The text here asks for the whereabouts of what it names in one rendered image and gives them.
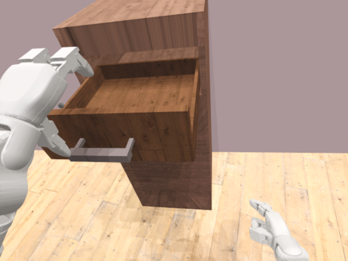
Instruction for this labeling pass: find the handle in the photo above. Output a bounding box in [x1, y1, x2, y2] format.
[68, 138, 135, 163]

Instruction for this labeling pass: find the robot right forearm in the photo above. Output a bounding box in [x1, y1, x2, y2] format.
[274, 235, 309, 261]

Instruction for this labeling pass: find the robot left forearm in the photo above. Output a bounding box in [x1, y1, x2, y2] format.
[0, 115, 41, 257]

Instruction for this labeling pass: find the robot left hand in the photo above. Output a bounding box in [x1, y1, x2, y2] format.
[0, 47, 94, 157]

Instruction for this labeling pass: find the drawer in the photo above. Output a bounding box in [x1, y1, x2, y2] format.
[41, 57, 201, 162]

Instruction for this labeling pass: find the robot right hand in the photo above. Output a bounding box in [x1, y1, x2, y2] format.
[249, 199, 291, 250]

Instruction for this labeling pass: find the cabinet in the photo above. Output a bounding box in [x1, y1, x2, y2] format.
[53, 0, 212, 210]

